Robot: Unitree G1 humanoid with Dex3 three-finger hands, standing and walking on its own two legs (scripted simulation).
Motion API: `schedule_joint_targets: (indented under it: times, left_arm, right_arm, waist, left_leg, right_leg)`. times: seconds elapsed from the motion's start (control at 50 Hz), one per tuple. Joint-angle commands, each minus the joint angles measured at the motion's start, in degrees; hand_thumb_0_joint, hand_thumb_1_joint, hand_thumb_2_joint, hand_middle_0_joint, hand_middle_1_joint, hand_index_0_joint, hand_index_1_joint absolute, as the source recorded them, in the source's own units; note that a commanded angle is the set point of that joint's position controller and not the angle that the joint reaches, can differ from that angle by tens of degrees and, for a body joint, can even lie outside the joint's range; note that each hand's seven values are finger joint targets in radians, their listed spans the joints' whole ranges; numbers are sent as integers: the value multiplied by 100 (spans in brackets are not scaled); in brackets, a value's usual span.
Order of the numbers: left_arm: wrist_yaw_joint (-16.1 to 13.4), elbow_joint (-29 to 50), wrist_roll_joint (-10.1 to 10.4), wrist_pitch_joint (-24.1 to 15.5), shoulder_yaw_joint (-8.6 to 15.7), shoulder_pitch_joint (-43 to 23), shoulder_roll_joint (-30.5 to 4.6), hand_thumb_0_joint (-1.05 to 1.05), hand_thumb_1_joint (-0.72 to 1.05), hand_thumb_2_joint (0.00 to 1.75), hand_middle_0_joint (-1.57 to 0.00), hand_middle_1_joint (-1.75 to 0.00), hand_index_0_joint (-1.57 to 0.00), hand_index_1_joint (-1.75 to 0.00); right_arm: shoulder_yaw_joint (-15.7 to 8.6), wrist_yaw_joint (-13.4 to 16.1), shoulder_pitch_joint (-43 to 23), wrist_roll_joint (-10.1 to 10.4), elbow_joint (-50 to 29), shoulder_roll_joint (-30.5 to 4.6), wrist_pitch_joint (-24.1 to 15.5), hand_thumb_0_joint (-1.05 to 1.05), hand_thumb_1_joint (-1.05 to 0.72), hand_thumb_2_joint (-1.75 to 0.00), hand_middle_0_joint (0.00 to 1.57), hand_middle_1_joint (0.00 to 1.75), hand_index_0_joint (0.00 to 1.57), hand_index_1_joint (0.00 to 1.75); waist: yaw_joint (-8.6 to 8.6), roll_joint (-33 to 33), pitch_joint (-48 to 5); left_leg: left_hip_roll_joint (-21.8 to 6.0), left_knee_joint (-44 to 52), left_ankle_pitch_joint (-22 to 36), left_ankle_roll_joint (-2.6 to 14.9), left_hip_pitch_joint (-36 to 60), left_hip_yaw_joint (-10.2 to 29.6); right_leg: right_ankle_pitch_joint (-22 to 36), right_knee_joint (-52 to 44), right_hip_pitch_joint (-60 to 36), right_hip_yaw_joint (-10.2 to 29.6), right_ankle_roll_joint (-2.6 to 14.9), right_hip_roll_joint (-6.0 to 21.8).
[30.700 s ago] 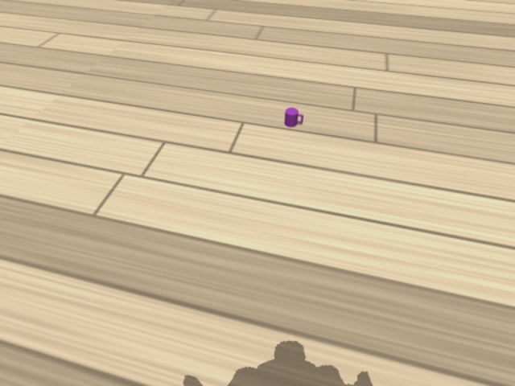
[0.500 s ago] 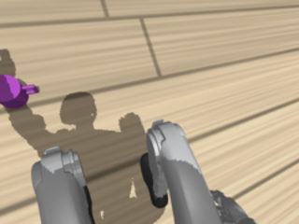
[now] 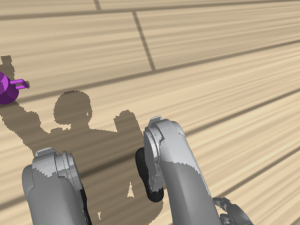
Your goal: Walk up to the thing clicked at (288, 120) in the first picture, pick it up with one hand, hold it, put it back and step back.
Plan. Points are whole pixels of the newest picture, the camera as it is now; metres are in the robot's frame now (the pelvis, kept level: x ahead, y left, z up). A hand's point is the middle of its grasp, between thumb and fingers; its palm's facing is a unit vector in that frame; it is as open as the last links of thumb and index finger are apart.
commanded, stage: withdraw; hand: left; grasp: from above
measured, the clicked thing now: (4, 86) +0.53 +0.29 -0.30
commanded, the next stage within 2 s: home in 0.02 s
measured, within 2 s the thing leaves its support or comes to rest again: neither
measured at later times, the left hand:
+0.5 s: hand out of the picture +0.48 +0.32 -0.06, palm faces -0.36 -0.31 -0.88, open 10.8 cm
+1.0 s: hand out of the picture +0.31 +0.24 +0.14, palm faces -0.02 -0.89 -0.46, open 7.4 cm
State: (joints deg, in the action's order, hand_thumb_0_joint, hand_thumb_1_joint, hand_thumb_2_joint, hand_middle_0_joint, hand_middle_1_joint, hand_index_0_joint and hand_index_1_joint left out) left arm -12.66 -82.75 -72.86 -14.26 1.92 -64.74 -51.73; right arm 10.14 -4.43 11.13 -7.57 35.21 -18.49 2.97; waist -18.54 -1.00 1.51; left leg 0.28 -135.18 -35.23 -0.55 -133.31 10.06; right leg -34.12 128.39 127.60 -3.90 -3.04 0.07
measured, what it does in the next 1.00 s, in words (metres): rises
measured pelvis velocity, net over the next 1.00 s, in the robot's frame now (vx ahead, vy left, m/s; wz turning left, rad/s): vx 0.04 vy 0.00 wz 0.13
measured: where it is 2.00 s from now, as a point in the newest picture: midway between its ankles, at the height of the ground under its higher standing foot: (118, 199)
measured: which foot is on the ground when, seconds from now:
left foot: down 0.00-1.00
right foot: down 0.00-1.00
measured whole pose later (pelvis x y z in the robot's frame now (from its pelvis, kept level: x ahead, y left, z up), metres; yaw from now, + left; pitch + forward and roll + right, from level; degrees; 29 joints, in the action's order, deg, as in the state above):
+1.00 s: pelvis +0.04 +0.00 +0.24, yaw +7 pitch +26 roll -4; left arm -3.1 -18.6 -9.9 15.7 2.4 -4.8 -20.5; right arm 1.4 2.6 5.1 1.9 31.8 -12.6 -2.9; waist -4.3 2.2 -10.5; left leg -1.5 -91.7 -34.4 -1.0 -83.8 5.0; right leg -33.5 88.0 80.7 -2.7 -2.0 1.7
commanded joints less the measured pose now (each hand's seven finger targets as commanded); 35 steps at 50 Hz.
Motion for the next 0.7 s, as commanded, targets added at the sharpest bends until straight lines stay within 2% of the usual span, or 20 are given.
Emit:
schedule_joint_targets:
  times: [0.0, 0.02, 0.04, 0.06, 0.08, 0.12, 0.14, 0.16, 0.18, 0.22, 0.28, 0.32, 0.36, 0.38, 0.4, 0.52, 0.54, 0.58, 0.62, 0.68]
  left_arm:
    - [-730, 899, -98, 75, 525, -2444, -1856, 0, -31, 95, -26, -81, -23, -81]
    - [-805, 867, -127, 125, 617, -2383, -1948, 0, -39, 89, -19, -89, -19, -89]
    - [-859, 1023, -122, 174, 633, -2359, -1922, 0, -31, 94, -25, -81, -23, -81]
    - [-855, 1094, -107, 263, 670, -2146, -1879, 0, -38, 88, -20, -88, -20, -87]
    - [-854, 1367, -25, 330, 709, -2209, -1916, 0, -30, 94, -25, -80, -23, -79]
    - [-785, 1682, 150, 526, 763, -2068, -1872, 0, -30, 94, -25, -79, -22, -79]
    - [-720, 1712, 244, 628, 768, -1878, -1767, 0, -37, 87, -21, -85, -21, -85]
    - [-622, 1817, 335, 699, 670, -1970, -1655, 0, -29, 92, -25, -77, -22, -77]
    - [-517, 1853, 415, 771, 661, -1892, -1574, 0, -37, 87, -20, -85, -21, -85]
    - [-249, 1871, 579, 877, 485, -1657, -1280, 0, -21, 92, -24, -69, -22, -69]
    - [157, 2164, 914, 1001, 507, -1041, -1068, 0, 3, 91, -23, -57, -22, -59]
    - [422, 2630, 1209, 1038, 612, -753, -1015, 0, 18, 85, -22, -48, -20, -50]
    - [683, 3065, 1578, 1086, 622, -200, -710, 0, 34, 86, -21, -44, -20, -45]
    - [772, 3616, 1794, 1099, 707, -56, -697, 0, 40, 84, -20, -40, -19, -41]
    - [846, 3748, 2006, 1155, 822, 270, -706, 0, 48, 85, -20, -39, -20, -39]
    - [1209, 5166, 3324, 1536, 694, 1658, 299, 0, 87, 90, -20, -31, -20, -31]
    - [1247, 5366, 3481, 1583, 598, 1877, 506, 0, 89, 91, -20, -31, -20, -31]
    - [1232, 5969, 3831, 1688, 747, 2018, 462, 0, 90, 90, -20, -30, -20, -30]
    - [1236, 6287, 4166, 1793, 522, 2334, 875, 0, 90, 90, -20, -30, -20, -30]
    - [1138, 6625, 4565, 1950, 584, 2770, 1046, 0, 90, 90, -20, -30, -20, -30]
  right_arm:
    - [-461, -7, 1111, -121, -93, -1519, -195, 0, -88, -89, 20, 30, 20, 30]
    - [-500, -18, 1115, -129, -103, -1552, -231, 0, -90, -90, 20, 30, 20, 30]
    - [-525, -32, 1153, -137, -117, -1548, -267, 0, -88, -89, 20, 30, 20, 30]
    - [-563, -63, 1196, -110, -141, -1503, -316, 0, -90, -90, 20, 30, 20, 30]
    - [-631, -82, 1187, -96, -111, -1527, -332, 0, -88, -89, 20, 30, 20, 30]
    - [-717, -117, 1267, -42, -141, -1469, -350, 0, -88, -89, 20, 30, 20, 30]
    - [-789, -122, 1319, 7, -67, -1496, -336, 0, -90, -90, 20, 30, 20, 30]
    - [-805, -147, 1327, 35, 16, -1420, -319, 0, -88, -90, 20, 30, 20, 30]
    - [-851, -148, 1412, 69, 69, -1444, -299, 0, -90, -90, 20, 30, 20, 30]
    - [-866, -162, 1456, 119, 152, -1336, -246, 0, -88, -90, 20, 30, 20, 30]
    - [-986, -155, 1513, 193, 106, -1292, -141, 0, -89, -90, 20, 30, 20, 30]
    - [-1142, -135, 1449, 274, 19, -1333, -69, 0, -89, -90, 20, 30, 20, 30]
    - [-1262, -158, 1430, 345, -105, -1269, -7, 0, -89, -90, 20, 30, 20, 30]
    - [-1317, -156, 1360, 396, -173, -1259, 30, 0, -89, -90, 20, 30, 20, 30]
    - [-1366, -142, 1265, 438, -229, -1294, 65, 0, -90, -90, 20, 30, 20, 30]
    - [-1463, -26, 767, 650, -446, -947, 106, 0, -90, -90, 20, 30, 20, 30]
    - [-1495, 1, 687, 664, -464, -921, 89, 0, -90, -90, 20, 30, 20, 30]
    - [-1539, 76, 578, 717, -575, -907, 53, 0, -90, -90, 20, 30, 20, 30]
    - [-1532, 142, 428, 752, -608, -826, -21, 0, -90, -90, 20, 30, 20, 30]
    - [-1507, 285, 269, 805, -676, -746, -176, 0, -90, -90, 20, 30, 20, 30]
  waist:
    - [-70, 2587, -4129]
    - [-56, 2671, -4139]
    - [-44, 2734, -4289]
    - [49, 2780, -4600]
    - [76, 2924, -4835]
    - [138, 2939, -5318]
    - [191, 2970, -5151]
    - [148, 3003, -5246]
    - [147, 2862, -5208]
    - [129, 2617, -5088]
    - [334, 2232, -4990]
    - [620, 2301, -5224]
    - [744, 2121, -5316]
    - [869, 2190, -5482]
    - [922, 2073, -5292]
    - [1049, 1397, -4949]
    - [1051, 1426, -4821]
    - [1188, 1468, -4980]
    - [1141, 1402, -4640]
    - [1188, 1352, -4540]
  left_leg:
    - [-5, 1342, 358, 120, 3252, -576]
    - [2, 1307, 320, 122, 3214, -599]
    - [2, 1305, 341, 117, 3276, -613]
    - [-2, 1366, 405, 114, 3455, -617]
    - [-12, 1353, 496, 106, 3524, -641]
    - [-20, 1397, 736, 132, 3664, -693]
    - [1, 1467, 798, 114, 3653, -713]
    - [-31, 1495, 802, 132, 3679, -712]
    - [-12, 1527, 832, 145, 3651, -701]
    - [-20, 1509, 946, 187, 3565, -724]
    - [7, 1668, 1079, 199, 3535, -778]
    - [9, 1900, 1255, 161, 3899, -755]
    - [-2, 2103, 1383, 163, 4142, -751]
    - [11, 2270, 1427, 149, 4264, -713]
    - [27, 2386, 1337, 149, 4292, -648]
    - [-47, 3180, 763, 244, 4523, -524]
    - [-69, 3343, 755, 222, 4713, -482]
    - [-122, 3698, 504, 213, 5108, -406]
    - [-157, 4018, 323, 191, 5290, -365]
    - [-161, 4392, 248, 170, 5721, -391]
  right_leg:
    - [558, -941, -1510, -659, 528, -181]
    - [523, -940, -1477, -671, 530, -176]
    - [547, -937, -1557, -667, 527, -168]
    - [613, -910, -1707, -644, 526, -159]
    - [697, -906, -1736, -625, 536, -158]
    - [929, -960, -2076, -568, 516, -168]
    - [973, -984, -1983, -552, 531, -139]
    - [1011, -996, -2042, -542, 516, -169]
    - [1013, -1060, -2026, -557, 524, -171]
    - [1115, -1178, -2197, -518, 506, -197]
    - [1145, -1429, -2515, -453, 522, -173]
    - [1155, -1533, -2539, -408, 568, -137]
    - [1197, -1733, -2776, -343, 558, -114]
    - [1215, -1781, -2854, -330, 577, -95]
    - [1132, -1878, -2764, -317, 591, -86]
    - [904, -2603, -3371, -169, 468, -89]
    - [874, -2711, -3354, -173, 476, -67]
    - [735, -2918, -3585, -157, 461, -56]
    - [635, -3182, -3717, -141, 445, -40]
    - [562, -3589, -4048, -80, 433, -17]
